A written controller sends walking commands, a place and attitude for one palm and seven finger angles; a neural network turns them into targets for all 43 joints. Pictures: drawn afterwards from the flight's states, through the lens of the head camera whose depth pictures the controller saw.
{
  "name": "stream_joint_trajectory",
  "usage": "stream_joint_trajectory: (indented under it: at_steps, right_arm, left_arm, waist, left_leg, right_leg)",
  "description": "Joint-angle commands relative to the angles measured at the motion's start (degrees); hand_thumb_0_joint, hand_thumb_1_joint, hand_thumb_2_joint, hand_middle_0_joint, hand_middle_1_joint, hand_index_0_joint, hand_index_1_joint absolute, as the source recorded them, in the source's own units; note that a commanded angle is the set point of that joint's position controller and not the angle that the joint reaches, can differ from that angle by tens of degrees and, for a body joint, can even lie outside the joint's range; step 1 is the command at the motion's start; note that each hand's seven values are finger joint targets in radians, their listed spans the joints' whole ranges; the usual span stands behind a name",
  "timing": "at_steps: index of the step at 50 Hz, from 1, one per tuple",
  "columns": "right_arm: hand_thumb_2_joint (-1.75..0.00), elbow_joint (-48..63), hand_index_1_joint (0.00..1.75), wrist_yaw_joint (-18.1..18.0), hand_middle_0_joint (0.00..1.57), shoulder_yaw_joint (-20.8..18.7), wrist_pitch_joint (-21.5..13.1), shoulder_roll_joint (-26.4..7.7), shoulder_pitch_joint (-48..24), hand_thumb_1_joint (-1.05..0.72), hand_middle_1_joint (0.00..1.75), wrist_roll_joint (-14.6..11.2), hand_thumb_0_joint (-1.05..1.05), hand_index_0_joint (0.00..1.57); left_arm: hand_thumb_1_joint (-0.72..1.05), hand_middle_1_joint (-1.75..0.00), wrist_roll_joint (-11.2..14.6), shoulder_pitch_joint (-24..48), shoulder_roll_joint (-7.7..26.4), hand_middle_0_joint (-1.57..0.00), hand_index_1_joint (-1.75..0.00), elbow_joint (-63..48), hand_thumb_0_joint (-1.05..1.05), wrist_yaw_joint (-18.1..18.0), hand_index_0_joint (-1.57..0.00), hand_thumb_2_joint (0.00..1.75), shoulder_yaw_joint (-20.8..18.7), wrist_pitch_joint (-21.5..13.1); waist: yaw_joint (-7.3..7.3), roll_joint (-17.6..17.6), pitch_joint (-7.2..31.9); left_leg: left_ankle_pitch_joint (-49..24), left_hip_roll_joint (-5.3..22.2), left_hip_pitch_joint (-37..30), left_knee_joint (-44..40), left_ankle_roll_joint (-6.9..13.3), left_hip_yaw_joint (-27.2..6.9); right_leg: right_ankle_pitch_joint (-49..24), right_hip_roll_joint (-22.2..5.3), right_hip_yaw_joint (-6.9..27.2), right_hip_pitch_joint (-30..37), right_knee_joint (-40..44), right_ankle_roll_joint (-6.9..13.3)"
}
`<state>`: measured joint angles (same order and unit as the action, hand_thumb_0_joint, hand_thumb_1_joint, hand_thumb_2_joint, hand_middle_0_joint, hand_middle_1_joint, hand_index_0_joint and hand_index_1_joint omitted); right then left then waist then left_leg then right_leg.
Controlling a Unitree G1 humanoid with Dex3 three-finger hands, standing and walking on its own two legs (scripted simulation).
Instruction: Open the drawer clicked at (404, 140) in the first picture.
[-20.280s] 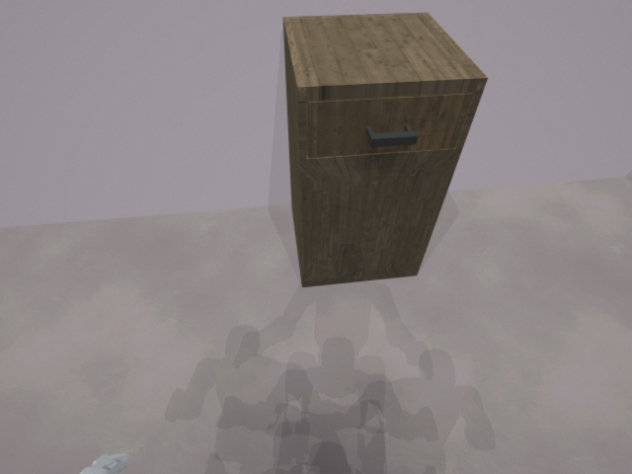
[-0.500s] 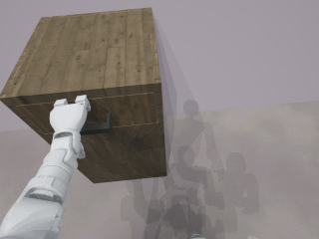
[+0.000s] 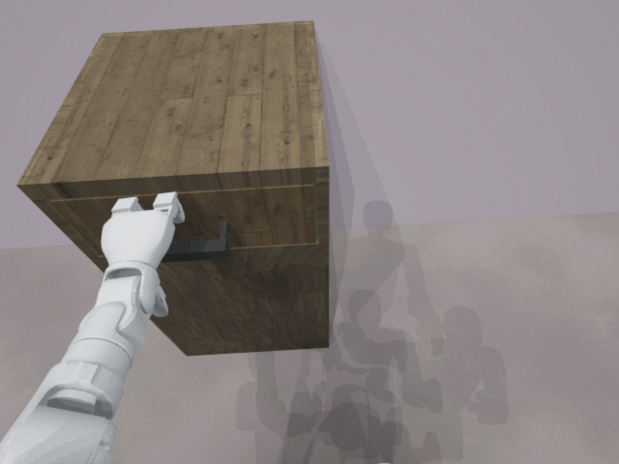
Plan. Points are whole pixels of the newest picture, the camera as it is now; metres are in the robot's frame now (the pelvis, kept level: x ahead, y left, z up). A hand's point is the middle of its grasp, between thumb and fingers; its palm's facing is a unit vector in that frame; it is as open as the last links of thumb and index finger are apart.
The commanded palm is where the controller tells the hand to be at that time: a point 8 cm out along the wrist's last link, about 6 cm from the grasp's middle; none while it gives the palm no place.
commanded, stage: lower the fingers behind the handle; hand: left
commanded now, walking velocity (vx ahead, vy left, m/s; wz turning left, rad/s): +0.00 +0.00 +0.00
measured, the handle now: (193, 239) +0.46 +0.22 -0.05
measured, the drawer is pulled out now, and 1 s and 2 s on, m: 0.00 0.00 0.00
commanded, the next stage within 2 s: lift the fingers back up to retry in 1.58 s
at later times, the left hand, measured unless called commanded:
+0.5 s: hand (164, 271) +0.39 +0.25 -0.04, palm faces -0.08 -0.03 -1.00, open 13.8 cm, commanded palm +0.38 +0.24 +0.03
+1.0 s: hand (170, 267) +0.40 +0.24 -0.04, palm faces -0.03 +0.00 -1.00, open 13.8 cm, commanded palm +0.38 +0.22 +0.00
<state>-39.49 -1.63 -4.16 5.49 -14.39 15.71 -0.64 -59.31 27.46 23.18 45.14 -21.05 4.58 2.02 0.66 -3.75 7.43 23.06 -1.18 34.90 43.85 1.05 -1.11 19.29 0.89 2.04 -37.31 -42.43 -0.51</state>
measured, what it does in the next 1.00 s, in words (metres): stands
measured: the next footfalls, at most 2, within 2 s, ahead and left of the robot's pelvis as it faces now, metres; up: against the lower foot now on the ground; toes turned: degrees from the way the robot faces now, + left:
none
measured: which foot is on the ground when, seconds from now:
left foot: down 0.00-1.00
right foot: down 0.00-1.00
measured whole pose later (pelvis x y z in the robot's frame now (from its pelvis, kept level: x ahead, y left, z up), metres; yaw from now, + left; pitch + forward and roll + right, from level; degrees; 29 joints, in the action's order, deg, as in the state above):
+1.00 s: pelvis -0.01 +0.00 -0.03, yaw +0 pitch +20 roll -1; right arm -40.0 -0.6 -3.4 5.3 -13.3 16.6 1.0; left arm -62.9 34.4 22.5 54.9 -26.2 4.4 -0.4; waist 1.5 -2.5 10.4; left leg 26.6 -1.3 48.3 55.2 1.3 -1.4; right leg 22.3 1.0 1.5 -50.2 -52.6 -0.8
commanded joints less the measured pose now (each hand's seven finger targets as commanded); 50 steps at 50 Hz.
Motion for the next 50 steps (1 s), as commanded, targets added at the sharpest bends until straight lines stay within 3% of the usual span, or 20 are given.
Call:
stream_joint_trajectory:
  at_steps: [1, 3, 5, 6, 9, 12, 17, 18, 22, 24, 26, 27, 28, 30, 32, 33, 35, 38, 39, 50]
  right_arm:
    - [-0.90, 5.62, 0.30, -2.08, 0.20, -2.25, -2.11, -8.15, 1.68, -0.90, 0.30, 0.32, 0.00, 0.20]
    - [-0.90, 5.36, 0.30, -2.08, 0.20, -1.71, -1.83, -7.91, 1.86, -0.90, 0.30, 0.56, 0.00, 0.20]
    - [-0.90, 5.53, 0.30, -1.84, 0.20, -1.50, -1.68, -7.69, 1.69, -0.90, 0.30, 0.85, 0.00, 0.20]
    - [-0.90, 5.56, 0.30, -1.66, 0.20, -1.38, -1.48, -7.74, 1.47, -0.90, 0.30, 1.09, 0.00, 0.20]
    - [-0.90, 6.33, 0.30, -0.84, 0.20, -1.52, -1.61, -6.76, 1.14, -0.90, 0.30, 1.64, 0.00, 0.20]
    - [-0.90, 6.21, 0.30, -0.02, 0.20, -1.97, -1.74, -6.78, 1.52, -0.90, 0.30, 1.78, 0.00, 0.20]
    - [-0.90, 5.42, 0.30, 0.25, 0.20, -2.98, -1.88, -7.35, 3.29, -0.90, 0.30, 1.47, 0.00, 0.20]
    - [-0.90, 5.08, 0.30, 0.11, 0.20, -3.20, -1.95, -7.33, 3.39, -0.90, 0.30, 1.36, 0.00, 0.20]
    - [-0.90, 3.93, 0.30, -0.95, 0.20, -3.12, -2.29, -7.74, 3.89, -0.90, 0.30, 1.41, 0.00, 0.20]
    - [-0.90, 3.41, 0.30, -1.23, 0.20, -3.02, -2.38, -7.57, 4.24, -0.90, 0.30, 1.72, 0.00, 0.20]
    - [-0.90, 3.00, 0.30, -1.18, 0.20, -2.78, -2.23, -7.89, 4.22, -0.90, 0.30, 2.11, 0.00, 0.20]
    - [-0.90, 3.11, 0.30, -0.97, 0.20, -2.81, -2.18, -7.61, 4.16, -0.90, 0.30, 2.14, 0.00, 0.20]
    - [-0.90, 2.85, 0.30, -0.73, 0.20, -3.03, -2.32, -7.25, 4.40, -0.90, 0.30, 2.23, 0.00, 0.20]
    - [-0.90, 2.63, 0.30, -0.10, 0.20, -3.25, -2.33, -7.34, 4.89, -0.90, 0.30, 2.31, 0.00, 0.20]
    - [-0.90, 2.71, 0.30, 0.44, 0.20, -3.16, -1.89, -7.61, 5.10, -0.90, 0.30, 2.27, 0.00, 0.20]
    - [-0.90, 2.95, 0.30, 0.61, 0.20, -3.36, -1.81, -7.51, 5.32, -0.90, 0.30, 2.22, 0.00, 0.20]
    - [-0.90, 3.05, 0.30, 0.77, 0.20, -3.31, -1.63, -7.66, 5.31, -0.90, 0.30, 2.13, 0.00, 0.20]
    - [-0.90, 3.38, 0.30, 0.62, 0.20, -2.99, -1.23, -7.99, 5.06, -0.90, 0.30, 1.88, 0.00, 0.20]
    - [-0.90, 3.41, 0.30, 0.51, 0.20, -2.86, -1.26, -7.87, 4.95, -0.90, 0.30, 1.91, 0.00, 0.20]
    - [-0.90, 3.59, 0.30, -0.04, 0.20, -2.31, -1.63, -7.54, 5.09, -0.90, 0.30, 1.85, 0.00, 0.20]
  left_arm:
    - [-0.50, -1.20, -0.36, 22.43, 8.77, -0.30, -1.20, -10.12, 0.00, 1.61, -0.30, 0.30, -1.24, -3.63]
    - [-0.50, -1.20, -2.23, 23.05, 10.70, -0.30, -1.20, -7.49, 0.00, 1.29, -0.30, 0.30, -2.83, -5.10]
    - [-0.50, -1.20, -3.60, 22.90, 13.41, -0.30, -1.20, -7.03, 0.00, -0.06, -0.30, 0.30, -5.80, -6.60]
    - [-0.50, -1.20, -3.88, 22.40, 16.21, -0.30, -1.20, -6.98, 0.00, -0.86, -0.30, 0.30, -8.61, -7.11]
    - [-0.50, -1.20, -4.49, 20.37, 16.07, -0.30, -1.20, -8.17, 0.00, -4.11, -0.30, 0.30, -10.45, -8.08]
    - [-0.50, -1.20, -4.76, 17.78, 14.78, -0.30, -1.20, -5.92, 0.00, -6.24, -0.30, 0.30, -10.35, -6.83]
    - [-0.50, -1.20, -4.17, 20.36, 11.92, -0.30, -1.20, -7.82, 0.00, -6.66, -0.30, 0.30, -7.15, -5.06]
    - [-0.50, -1.20, -3.75, 20.80, 9.46, -0.30, -1.20, -7.01, 0.00, -6.09, -0.30, 0.30, -4.95, -4.86]
    - [-0.50, -1.20, -3.01, 25.96, 10.90, -0.30, -1.20, -8.59, 0.00, -4.72, -0.30, 0.30, -4.56, -6.98]
    - [-0.50, -1.20, -3.43, 26.74, 10.87, -0.30, -1.20, -8.61, 0.00, -4.86, -0.30, 0.30, -4.52, -8.35]
    - [-0.50, -1.20, -4.01, 27.06, 13.57, -0.30, -1.20, -8.59, 0.00, -5.58, -0.30, 0.30, -6.88, -9.22]
    - [-0.50, -1.20, -4.59, 26.18, 12.14, -0.30, -1.20, -8.14, 0.00, -6.22, -0.30, 0.30, -5.91, -9.13]
    - [-0.50, -1.20, -4.27, 25.42, 7.85, -0.30, -1.20, -6.61, 0.00, -6.33, -0.30, 0.30, -3.04, -8.81]
    - [-0.50, -1.20, -4.12, 23.80, 6.51, -0.30, -1.20, -5.33, 0.00, -6.60, -0.30, 0.30, -2.58, -8.41]
    - [-0.50, -1.20, -4.05, 23.63, 6.97, -0.30, -1.20, -3.47, 0.00, -6.86, -0.30, 0.30, -3.25, -7.29]
    - [-0.50, -1.20, -3.56, 22.19, 4.56, -0.30, -1.20, -2.27, 0.00, -6.81, -0.30, 0.30, -1.75, -6.35]
    - [-0.50, -1.20, -3.72, 23.44, 4.03, -0.30, -1.20, -1.20, 0.00, -6.93, -0.30, 0.30, -1.00, -5.21]
    - [-0.50, -1.20, -3.88, 22.26, 5.88, -0.30, -1.20, 0.83, 0.00, -6.31, -0.30, 0.30, -2.17, -3.99]
    - [-0.50, -1.20, -3.91, 24.02, 5.26, -0.30, -1.20, 0.45, 0.00, -6.19, -0.30, 0.30, -1.28, -3.92]
    - [-0.50, -1.20, -4.23, 21.87, 4.53, -0.30, -1.20, 4.45, 0.00, -4.27, -0.30, 0.30, -0.37, -5.11]
  waist:
    - [3.45, 5.62, 15.07]
    - [2.75, 4.23, 12.55]
    - [1.47, 3.12, 13.22]
    - [0.21, 2.05, 14.46]
    - [-1.26, -0.57, 19.67]
    - [-0.82, 1.34, 21.27]
    - [1.72, 2.92, 26.28]
    - [2.84, 3.48, 24.71]
    - [4.34, 2.83, 23.41]
    - [4.27, 1.66, 22.74]
    - [3.24, -0.91, 23.21]
    - [3.24, -1.88, 24.32]
    - [4.02, -1.76, 22.77]
    - [3.56, -2.34, 22.49]
    - [3.41, -0.41, 23.11]
    - [3.49, 0.54, 22.61]
    - [3.97, 2.39, 21.63]
    - [3.51, 4.07, 21.14]
    - [4.13, 4.10, 21.20]
    - [4.08, 4.91, 17.81]
  left_leg:
    - [-18.57, -0.32, -10.58, -5.25, 1.27, 1.65]
    - [-16.49, -0.53, -8.83, -5.22, 1.12, 1.49]
    - [-15.89, -0.71, -7.15, -4.68, 1.04, 1.66]
    - [-16.66, -0.85, -6.14, -4.35, 0.91, 1.73]
    - [-20.18, -1.07, -5.23, -2.29, 0.55, 2.23]
    - [-21.97, -0.92, -3.68, -0.62, 0.45, 2.71]
    - [-25.10, -0.41, -5.48, 1.21, 0.63, 2.55]
    - [-24.14, -0.29, -5.77, 1.36, 0.72, 2.39]
    - [-20.67, -0.21, -5.92, 1.89, 1.17, 1.57]
    - [-20.32, -0.16, -5.85, 2.34, 1.11, 1.17]
    - [-21.38, -0.03, -5.72, 2.90, 0.65, 0.58]
    - [-22.22, 0.15, -6.71, 3.22, 0.38, 0.21]
    - [-23.06, 0.37, -7.16, 3.67, 0.20, 0.21]
    - [-24.37, 0.69, -7.27, 4.02, -0.40, -0.10]
    - [-24.65, 0.92, -6.42, 4.01, -0.66, -0.53]
    - [-24.09, 0.80, -6.00, 4.09, -0.46, -0.23]
    - [-21.36, 0.70, -4.31, 3.76, -0.14, -0.02]
    - [-18.66, 0.42, -2.34, 3.49, 0.31, 0.36]
    - [-17.95, 0.39, -1.93, 3.54, 0.48, 0.51]
    - [-12.11, 0.11, 3.54, 5.39, 0.88, 0.86]
  right_leg:
    - [-14.57, 1.23, -2.91, 10.05, 5.43, 2.76]
    - [-12.08, 1.23, -3.11, 7.66, 4.79, 3.14]
    - [-11.28, 1.21, -2.84, 7.27, 3.89, 3.38]
    - [-11.92, 1.21, -2.57, 8.40, 3.04, 3.58]
    - [-15.70, 1.47, -2.43, 9.06, 0.36, 3.69]
    - [-18.47, 1.74, -2.38, 9.05, -0.89, 3.37]
    - [-22.30, 1.81, -2.32, 9.14, -1.51, 2.90]
    - [-21.13, 1.87, -2.40, 7.79, -0.98, 2.78]
    - [-17.24, 1.68, -2.29, 4.63, -0.72, 2.62]
    - [-15.74, 1.71, -2.66, 2.67, -1.30, 2.85]
    - [-14.85, 1.75, -3.05, 1.12, -2.78, 3.37]
    - [-14.17, 1.93, -3.45, -0.34, -3.39, 3.39]
    - [-14.04, 2.16, -3.96, -1.89, -3.43, 3.50]
    - [-13.48, 2.35, -4.39, -3.43, -3.87, 3.71]
    - [-13.06, 2.43, -4.81, -3.74, -4.46, 3.61]
    - [-13.17, 2.48, -4.82, -3.20, -4.24, 3.63]
    - [-12.47, 2.37, -4.63, -2.80, -3.82, 3.50]
    - [-11.81, 2.24, -4.11, -1.66, -3.72, 3.50]
    - [-11.73, 2.11, -3.98, -1.95, -3.42, 3.33]
    - [-7.76, 1.79, -3.55, -5.38, -4.77, 3.50]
